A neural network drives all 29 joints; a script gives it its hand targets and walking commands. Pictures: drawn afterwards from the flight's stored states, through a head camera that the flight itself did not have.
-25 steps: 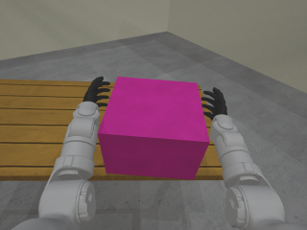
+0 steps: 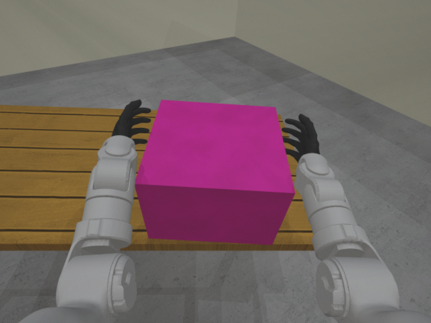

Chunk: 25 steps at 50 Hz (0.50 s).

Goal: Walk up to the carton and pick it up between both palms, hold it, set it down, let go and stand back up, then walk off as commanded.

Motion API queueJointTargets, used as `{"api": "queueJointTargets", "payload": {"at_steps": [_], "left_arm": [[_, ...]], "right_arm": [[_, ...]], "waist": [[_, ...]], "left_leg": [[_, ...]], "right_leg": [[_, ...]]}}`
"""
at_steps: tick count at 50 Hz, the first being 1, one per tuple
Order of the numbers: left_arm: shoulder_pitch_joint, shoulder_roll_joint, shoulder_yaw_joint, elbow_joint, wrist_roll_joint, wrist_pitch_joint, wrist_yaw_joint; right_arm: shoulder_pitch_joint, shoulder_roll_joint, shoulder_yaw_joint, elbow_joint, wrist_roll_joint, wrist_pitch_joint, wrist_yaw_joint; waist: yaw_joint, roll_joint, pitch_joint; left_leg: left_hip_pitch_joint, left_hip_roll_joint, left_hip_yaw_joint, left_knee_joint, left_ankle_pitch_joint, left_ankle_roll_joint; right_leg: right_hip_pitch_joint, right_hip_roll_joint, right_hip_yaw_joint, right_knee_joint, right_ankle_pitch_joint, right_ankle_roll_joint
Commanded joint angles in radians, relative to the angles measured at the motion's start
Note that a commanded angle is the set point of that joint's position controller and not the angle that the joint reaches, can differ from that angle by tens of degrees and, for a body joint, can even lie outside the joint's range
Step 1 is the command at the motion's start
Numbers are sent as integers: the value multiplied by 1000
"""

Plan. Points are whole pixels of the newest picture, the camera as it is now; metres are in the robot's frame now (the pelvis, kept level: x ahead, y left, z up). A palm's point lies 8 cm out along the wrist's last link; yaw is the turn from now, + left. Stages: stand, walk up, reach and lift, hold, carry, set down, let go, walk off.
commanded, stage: reach and lift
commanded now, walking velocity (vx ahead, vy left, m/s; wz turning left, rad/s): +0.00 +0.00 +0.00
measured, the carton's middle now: (214, 169) +0.41 +0.02 +0.08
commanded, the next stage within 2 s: hold in 0.54 s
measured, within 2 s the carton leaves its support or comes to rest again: neither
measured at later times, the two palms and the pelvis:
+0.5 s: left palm (120, 136) +0.36 +0.19 +0.19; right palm (312, 151) +0.37 -0.16 +0.18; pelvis -0.01 +0.00 +0.00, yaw +0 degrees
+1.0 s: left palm (116, 136) +0.35 +0.19 +0.20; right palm (312, 149) +0.36 -0.16 +0.19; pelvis -0.01 +0.00 +0.00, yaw +0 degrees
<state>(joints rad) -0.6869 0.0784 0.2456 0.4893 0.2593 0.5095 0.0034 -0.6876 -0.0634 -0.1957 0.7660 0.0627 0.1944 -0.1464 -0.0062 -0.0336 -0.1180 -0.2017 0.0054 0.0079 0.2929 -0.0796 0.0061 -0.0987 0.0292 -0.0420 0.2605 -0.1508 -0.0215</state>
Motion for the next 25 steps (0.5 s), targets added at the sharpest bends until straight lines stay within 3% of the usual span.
{"api": "queueJointTargets", "payload": {"at_steps": [1, 2, 4, 5, 6, 7, 8, 9, 10, 14, 16, 17, 18, 19, 20, 21, 22, 23, 25], "left_arm": [[-528, -568, -280, -271, -135, -44, -223], [-529, -560, -268, -249, -119, -40, -225], [-540, -569, -291, -271, -134, -40, -223], [-503, -558, -250, -252, -111, -30, -228], [-490, -561, -259, -251, -115, -25, -231], [-498, -561, -258, -251, -110, -24, -230], [-502, -575, -291, -308, -132, -26, -227], [-510, -573, -291, -278, -126, -23, -225], [-522, -573, -299, -327, -140, -25, -223], [-495, -554, -247, -263, -96, 12, -233], [-513, -545, -233, -285, -98, 17, -239], [-519, -554, -246, -321, -108, 14, -239], [-509, -568, -261, -324, -112, 23, -238], [-501, -555, -251, -317, -111, 29, -240], [-515, -539, -241, -312, -103, 27, -240], [-508, -539, -243, -333, -96, 30, -239], [-505, -545, -251, -333, -106, 36, -237], [-514, -539, -263, -365, -122, 33, -239], [-510, -540, -263, -367, -116, 44, -240]], "right_arm": [[-775, 468, 383, -437, 96, -50, 132], [-722, 467, 372, -372, 81, -40, 128], [-739, 465, 375, -392, 85, -38, 129], [-735, 478, 393, -406, 89, -37, 127], [-749, 470, 400, -426, 98, -37, 124], [-712, 461, 384, -380, 95, -32, 125], [-736, 475, 417, -460, 114, -37, 122], [-730, 457, 396, -415, 103, -28, 123], [-717, 468, 405, -446, 107, -27, 122], [-707, 449, 376, -379, 93, -2, 127], [-713, 467, 386, -396, 90, 1, 128], [-704, 464, 385, -418, 98, -4, 129], [-735, 473, 405, -445, 117, -3, 127], [-761, 474, 416, -473, 122, -4, 122], [-722, 466, 404, -418, 109, 10, 124], [-731, 485, 421, -440, 121, 8, 125], [-715, 462, 404, -433, 118, 11, 126], [-716, 475, 416, -449, 121, 13, 128], [-729, 479, 434, -492, 130, 14, 122]], "waist": [[-73, 20, -343], [-80, 28, -312], [-85, 39, -327], [-69, 11, -313], [-74, 2, -323], [-83, 26, -293], [-81, 26, -368], [-98, 23, -308], [-97, 47, -361], [-84, 26, -246], [-80, -6, -247], [-90, 12, -273], [-76, 23, -286], [-82, 4, -294], [-83, 15, -262], [-65, 22, -303], [-82, 40, -281], [-82, 12, -299], [-79, 17, -320]], "left_leg": [[342, -38, 33, -10, 159, 0], [342, -37, 35, -11, 159, -2], [335, -37, 30, -10, 155, -7], [330, -44, 33, -11, 171, 6], [342, -42, 32, -11, 179, 5], [329, -44, 32, -16, 151, -2], [354, -43, 27, 0, 216, -4], [327, -41, 19, -8, 176, -8], [365, -41, 25, 3, 225, -13], [335, -37, 32, -31, 122, 4], [320, -40, 36, -35, 118, 14], [321, -43, 35, -29, 151, 7], [333, -46, 39, -28, 141, 5], [330, -47, 34, -21, 151, 13], [316, -50, 35, -27, 124, 11], [327, -47, 41, -29, 142, 15], [335, -42, 33, -26, 135, 8], [333, -42, 34, -24, 150, 9], [331, -53, 38, -18, 166, 14]], "right_leg": [[157, -16, 6, -33, 210, 60], [154, -21, 6, -33, 215, 58], [159, -21, 3, -24, 230, 60], [187, -22, 12, -31, 250, 63], [186, -22, 7, -30, 276, 66], [185, -24, 8, -30, 248, 64], [210, -19, 10, -18, 316, 63], [191, -17, 7, -22, 273, 60], [208, -21, 12, -19, 319, 54], [159, -22, 6, -46, 187, 58], [181, -28, 11, -44, 203, 60], [194, -24, 11, -33, 240, 58], [191, -24, 13, -38, 232, 60], [203, -21, 11, -35, 247, 66], [187, -24, 11, -33, 233, 66], [206, -21, 11, -34, 219, 60], [195, -27, 14, -34, 233, 56], [202, -20, 9, -34, 233, 58], [226, -30, 14, -31, 288, 65]]}}
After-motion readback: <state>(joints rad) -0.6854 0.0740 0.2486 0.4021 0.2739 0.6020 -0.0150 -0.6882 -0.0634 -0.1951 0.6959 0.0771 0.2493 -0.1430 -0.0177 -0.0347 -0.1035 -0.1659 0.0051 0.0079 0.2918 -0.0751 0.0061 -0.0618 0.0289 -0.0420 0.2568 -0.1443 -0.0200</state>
